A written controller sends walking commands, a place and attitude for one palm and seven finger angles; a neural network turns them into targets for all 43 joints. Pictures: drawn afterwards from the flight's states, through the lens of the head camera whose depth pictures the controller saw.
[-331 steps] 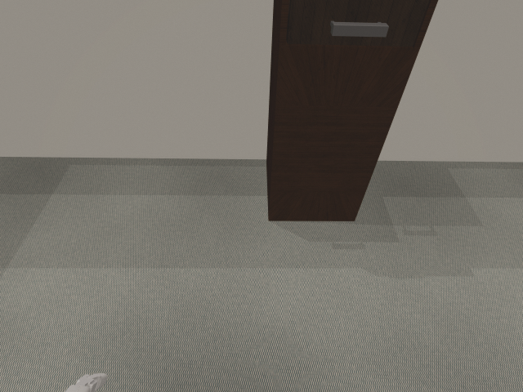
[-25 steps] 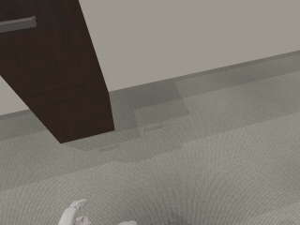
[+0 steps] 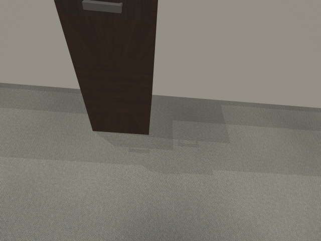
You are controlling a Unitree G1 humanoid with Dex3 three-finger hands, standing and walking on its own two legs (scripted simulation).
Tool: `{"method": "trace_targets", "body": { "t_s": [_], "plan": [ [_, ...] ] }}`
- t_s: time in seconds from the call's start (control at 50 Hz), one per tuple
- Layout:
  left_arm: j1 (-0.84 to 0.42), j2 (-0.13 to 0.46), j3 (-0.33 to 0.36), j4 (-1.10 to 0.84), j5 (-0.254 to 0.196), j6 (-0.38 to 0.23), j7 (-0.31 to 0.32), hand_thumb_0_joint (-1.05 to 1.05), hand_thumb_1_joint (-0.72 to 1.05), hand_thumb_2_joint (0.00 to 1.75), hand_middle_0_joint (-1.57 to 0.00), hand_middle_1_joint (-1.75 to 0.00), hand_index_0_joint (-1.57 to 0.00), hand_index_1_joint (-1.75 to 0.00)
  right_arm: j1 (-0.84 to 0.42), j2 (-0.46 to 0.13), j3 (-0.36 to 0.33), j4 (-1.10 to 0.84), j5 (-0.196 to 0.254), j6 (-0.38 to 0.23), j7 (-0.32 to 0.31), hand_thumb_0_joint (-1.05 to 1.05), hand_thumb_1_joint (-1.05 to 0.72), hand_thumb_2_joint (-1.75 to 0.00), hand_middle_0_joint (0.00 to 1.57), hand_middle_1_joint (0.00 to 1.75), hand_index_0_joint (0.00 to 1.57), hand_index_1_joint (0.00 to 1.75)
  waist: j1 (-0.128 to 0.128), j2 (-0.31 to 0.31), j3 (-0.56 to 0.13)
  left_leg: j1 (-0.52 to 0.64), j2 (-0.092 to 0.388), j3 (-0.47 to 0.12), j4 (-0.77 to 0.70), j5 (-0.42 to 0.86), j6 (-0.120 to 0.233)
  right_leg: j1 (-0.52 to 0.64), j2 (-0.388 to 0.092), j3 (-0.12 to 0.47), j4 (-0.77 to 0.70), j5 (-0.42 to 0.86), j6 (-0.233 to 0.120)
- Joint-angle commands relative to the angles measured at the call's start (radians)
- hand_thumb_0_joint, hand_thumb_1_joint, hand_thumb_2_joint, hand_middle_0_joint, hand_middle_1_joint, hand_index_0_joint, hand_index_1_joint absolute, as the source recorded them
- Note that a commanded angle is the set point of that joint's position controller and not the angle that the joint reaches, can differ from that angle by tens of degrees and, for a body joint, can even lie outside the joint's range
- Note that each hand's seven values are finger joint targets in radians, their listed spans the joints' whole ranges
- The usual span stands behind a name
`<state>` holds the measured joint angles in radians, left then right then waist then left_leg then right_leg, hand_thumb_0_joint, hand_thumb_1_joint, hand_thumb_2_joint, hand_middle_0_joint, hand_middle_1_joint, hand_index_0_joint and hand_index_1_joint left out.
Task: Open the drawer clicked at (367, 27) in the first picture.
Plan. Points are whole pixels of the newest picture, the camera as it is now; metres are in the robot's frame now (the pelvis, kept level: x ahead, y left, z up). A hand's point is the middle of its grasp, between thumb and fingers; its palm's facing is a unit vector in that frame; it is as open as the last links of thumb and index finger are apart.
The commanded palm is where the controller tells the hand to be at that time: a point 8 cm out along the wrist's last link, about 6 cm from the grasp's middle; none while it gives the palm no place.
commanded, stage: take the last steps up to it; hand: left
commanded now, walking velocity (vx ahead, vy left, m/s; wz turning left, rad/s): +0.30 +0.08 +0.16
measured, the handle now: (103, 4) +0.93 +0.35 +0.16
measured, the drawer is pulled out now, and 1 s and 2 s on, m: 0.00 0.00 0.00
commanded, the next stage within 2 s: come to a stop and stand still in 1.22 s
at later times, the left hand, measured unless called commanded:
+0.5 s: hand (106, 234) +0.16 +0.16 -0.15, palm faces +0.14 -0.97 -0.22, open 7.3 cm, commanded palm none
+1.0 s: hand out of the picture +0.14 +0.22 -0.18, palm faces +0.22 -0.97 -0.12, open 7.4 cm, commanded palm none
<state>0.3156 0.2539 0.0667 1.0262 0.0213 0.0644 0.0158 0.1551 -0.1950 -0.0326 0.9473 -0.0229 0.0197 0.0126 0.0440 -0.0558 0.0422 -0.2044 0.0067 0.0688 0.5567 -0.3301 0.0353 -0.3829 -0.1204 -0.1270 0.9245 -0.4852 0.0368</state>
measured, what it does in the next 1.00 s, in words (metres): walks ahead: right foot, then left foot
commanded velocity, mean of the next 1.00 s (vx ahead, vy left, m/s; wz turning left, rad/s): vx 0.29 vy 0.06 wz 0.04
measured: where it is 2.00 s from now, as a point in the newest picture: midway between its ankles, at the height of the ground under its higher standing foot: (135, 220)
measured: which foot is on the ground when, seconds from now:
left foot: down 0.00-0.40, up 0.42-0.90, down 0.92-1.00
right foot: up 0.00-0.36, down 0.38-0.92, up 0.94-1.00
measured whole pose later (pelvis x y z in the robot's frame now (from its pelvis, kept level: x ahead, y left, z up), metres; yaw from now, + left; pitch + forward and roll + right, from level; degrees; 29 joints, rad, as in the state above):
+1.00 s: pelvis +0.25 +0.09 -0.01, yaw +6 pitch -1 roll -1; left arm 0.43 0.13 0.04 1.17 0.02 -0.02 0.01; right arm 0.13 -0.15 -0.04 0.99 -0.02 -0.06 0.01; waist 0.06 -0.03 0.07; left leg -0.34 0.06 0.16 0.62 -0.26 0.06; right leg -0.27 -0.12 -0.08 1.04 -0.49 0.01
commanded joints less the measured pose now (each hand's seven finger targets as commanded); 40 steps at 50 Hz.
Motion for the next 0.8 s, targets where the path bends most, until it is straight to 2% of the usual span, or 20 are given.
{"method": "trace_targets", "body": {
  "t_s": [0.0,0.06,0.16,0.26,0.28,0.32,0.34,0.36,0.38,0.4,0.42,0.44,0.46,0.48,0.52,0.58,0.66,0.7,0.76,0.78],
  "plan": [
    [-0.098,0.056,0.008,-0.096,0.01,-0.055,-0.03,0.0,0.9,0.9,-0.2,-0.3,-0.2,-0.3,0.089,-0.159,-0.028,-0.012,0.002,-0.032,-0.032,0.0,-0.9,-0.9,0.2,0.3,0.2,0.3,-0.06,0.234,0.066,0.06,0.234,-0.302,-0.379,-0.047,0.117,-0.25,-0.004,0.072,0.21,0.118,0.002],
    [-0.066,0.043,0.001,-0.068,0.008,-0.06,-0.032,0.0,0.9,0.9,-0.2,-0.3,-0.2,-0.3,0.139,-0.145,-0.026,0.008,0.009,-0.05,-0.033,0.0,-0.9,-0.9,0.2,0.3,0.2,0.3,-0.054,0.188,0.046,0.09,0.199,-0.25,-0.378,0.069,0.121,-0.228,0.002,0.057,0.178,0.173,0.015],
    [-0.126,0.023,-0.006,-0.091,0.008,-0.066,-0.03,0.0,0.9,0.9,-0.2,-0.3,-0.2,-0.3,0.223,-0.126,-0.03,0.046,0.006,-0.063,-0.037,0.0,-0.9,-0.9,0.2,0.3,0.2,0.3,-0.069,0.17,0.058,0.142,0.226,-0.28,-0.394,0.079,0.169,-0.242,-0.008,0.065,0.023,0.173,0.025],
    [-0.191,-0.011,-0.014,-0.114,0.004,-0.083,-0.031,0.0,0.9,0.9,-0.2,-0.3,-0.2,-0.3,0.266,-0.117,-0.031,0.087,-0.003,-0.067,-0.037,0.0,-0.9,-0.9,0.2,0.3,0.2,0.3,-0.084,0.173,0.072,0.099,0.234,-0.273,-0.349,0.14,0.17,-0.096,0.024,0.032,-0.225,0.133,0.013],
    [-0.168,-0.019,-0.012,-0.108,0.002,-0.086,-0.03,0.0,0.9,0.9,-0.2,-0.3,-0.2,-0.3,0.257,-0.119,-0.029,0.096,-0.004,-0.067,-0.037,0.0,-0.9,-0.9,0.2,0.3,0.2,0.3,-0.064,0.176,0.073,0.062,0.238,-0.261,-0.328,0.152,0.164,-0.038,0.032,0.03,-0.264,0.152,0.01],
    [-0.07,-0.016,-0.004,-0.068,0.004,-0.096,-0.029,0.0,0.9,0.9,-0.2,-0.3,-0.2,-0.3,0.244,-0.107,-0.025,0.107,-0.001,-0.065,-0.037,0.0,-0.9,-0.9,0.2,0.3,0.2,0.3,-0.017,0.133,0.05,-0.045,0.187,-0.212,-0.221,0.118,0.118,0.178,0.066,0.008,-0.383,0.245,0.001],
    [0.037,0.015,0.004,-0.03,0.007,-0.108,-0.026,0.0,0.9,0.9,-0.2,-0.3,-0.2,-0.3,0.241,-0.092,-0.022,0.11,0.004,-0.069,-0.035,0.0,-0.9,-0.9,0.2,0.3,0.2,0.3,0.029,0.057,0.0,-0.111,0.126,-0.161,-0.074,0.091,0.082,0.338,0.038,0.053,-0.468,0.258,-0.011],
    [0.158,0.099,0.021,0.005,0.015,-0.122,-0.016,0.0,0.9,0.9,-0.2,-0.3,-0.2,-0.3,0.251,-0.045,-0.016,0.098,0.014,-0.077,-0.025,0.0,-0.9,-0.9,0.2,0.3,0.2,0.3,0.07,-0.136,-0.07,-0.278,0.032,-0.057,0.184,-0.027,0.03,0.532,-0.159,0.286,-0.562,0.122,-0.074],
    [0.25,0.181,0.038,0.023,0.006,-0.122,-0.008,0.0,0.9,0.9,-0.2,-0.3,-0.2,-0.3,0.23,-0.039,-0.018,0.056,0.01,-0.076,-0.021,0.0,-0.9,-0.9,0.2,0.3,0.2,0.3,0.089,-0.293,-0.091,-0.43,-0.032,-0.022,0.422,-0.25,0.003,0.577,-0.368,0.607,-0.707,0.077,-0.162],
    [0.224,0.162,0.035,0.018,-0.005,-0.115,-0.002,0.0,0.9,0.9,-0.2,-0.3,-0.2,-0.3,0.187,-0.083,-0.032,0.046,0.002,-0.067,-0.018,0.0,-0.9,-0.9,0.2,0.3,0.2,0.3,0.081,-0.148,-0.032,-0.458,0.019,-0.086,0.547,-0.22,0.003,0.479,-0.385,0.611,-0.762,-0.037,-0.197],
    [0.145,0.129,0.029,0.005,-0.006,-0.124,0.0,0.0,0.9,0.9,-0.2,-0.3,-0.2,-0.3,0.175,-0.073,-0.036,0.06,0.0,-0.063,-0.012,0.0,-0.9,-0.9,0.2,0.3,0.2,0.3,0.053,-0.156,0.013,-0.455,0.058,-0.109,0.604,-0.116,0.003,0.36,-0.343,0.587,-0.789,-0.146,-0.181],
    [0.085,0.083,0.016,-0.005,-0.005,-0.124,0.001,0.0,0.9,0.9,-0.2,-0.3,-0.2,-0.3,0.162,-0.057,-0.038,0.071,-0.001,-0.057,-0.008,0.0,-0.9,-0.9,0.2,0.3,0.2,0.3,0.022,-0.09,0.074,-0.452,0.075,-0.104,0.634,-0.045,-0.004,0.26,-0.321,0.532,-0.802,-0.164,-0.166],
    [0.04,0.041,0.005,-0.015,-0.005,-0.124,0.005,0.0,0.9,0.9,-0.2,-0.3,-0.2,-0.3,0.189,-0.039,-0.039,0.091,-0.002,-0.046,-0.003,0.0,-0.9,-0.9,0.2,0.3,0.2,0.3,-0.01,-0.047,0.095,-0.414,0.1,-0.105,0.628,0.022,-0.011,0.19,-0.286,0.409,-0.8,-0.095,-0.139],
    [0.026,0.006,-0.006,-0.018,-0.004,-0.131,0.005,0.0,0.9,0.9,-0.2,-0.3,-0.2,-0.3,0.214,-0.014,-0.035,0.105,-0.006,-0.037,0.001,0.0,-0.9,-0.9,0.2,0.3,0.2,0.3,-0.029,-0.032,0.099,-0.379,0.105,-0.091,0.606,0.079,-0.026,0.15,-0.234,0.307,-0.803,0.014,-0.115],
    [0.05,-0.022,-0.008,-0.005,-0.001,-0.14,0.006,0.0,0.9,0.9,-0.2,-0.3,-0.2,-0.3,0.244,0.015,-0.032,0.119,-0.008,-0.024,0.003,0.0,-0.9,-0.9,0.2,0.3,0.2,0.3,-0.046,-0.033,0.082,-0.367,0.104,-0.06,0.573,0.133,-0.048,0.15,-0.188,0.182,-0.796,0.163,-0.104],
    [0.085,-0.009,-0.013,0.017,-0.001,-0.148,0.005,0.0,0.9,0.9,-0.2,-0.3,-0.2,-0.3,0.207,0.014,-0.036,0.101,-0.007,-0.017,0.011,0.0,-0.9,-0.9,0.2,0.3,0.2,0.3,-0.044,-0.052,0.091,-0.395,0.116,-0.039,0.511,0.191,-0.07,0.167,-0.173,0.129,-0.814,0.232,-0.114],
    [0.136,0.013,-0.012,0.05,0.002,-0.158,0.005,0.0,0.9,0.9,-0.2,-0.3,-0.2,-0.3,0.097,-0.005,-0.038,0.053,-0.003,-0.025,0.022,0.0,-0.9,-0.9,0.2,0.3,0.2,0.3,-0.022,-0.055,0.095,-0.443,0.135,-0.022,0.39,0.21,-0.08,0.244,-0.192,0.124,-0.802,0.298,-0.143],
    [0.145,0.023,-0.008,0.059,0.004,-0.157,0.004,0.0,0.9,0.9,-0.2,-0.3,-0.2,-0.3,0.044,0.001,-0.033,0.031,-0.002,-0.03,0.029,0.0,-0.9,-0.9,0.2,0.3,0.2,0.3,-0.014,-0.061,0.106,-0.427,0.133,0.003,0.288,0.213,-0.08,0.253,-0.189,0.097,-0.794,0.302,-0.143],
    [0.176,0.028,-0.007,0.083,0.009,-0.152,0.008,0.0,0.9,0.9,-0.2,-0.3,-0.2,-0.3,-0.037,0.009,-0.025,0.002,0.001,-0.042,0.034,0.0,-0.9,-0.9,0.2,0.3,0.2,0.3,0.011,-0.079,0.113,-0.352,0.111,0.035,0.154,0.169,-0.065,0.269,-0.199,0.092,-0.749,0.396,-0.139],
    [0.168,0.038,-0.003,0.083,0.011,-0.15,0.01,0.0,0.9,0.9,-0.2,-0.3,-0.2,-0.3,-0.032,0.008,-0.025,-0.002,0.003,-0.047,0.033,0.0,-0.9,-0.9,0.2,0.3,0.2,0.3,0.002,-0.088,0.101,-0.317,0.11,0.032,0.123,0.145,-0.057,0.277,-0.21,0.087,-0.727,0.415,-0.14]
  ]
}}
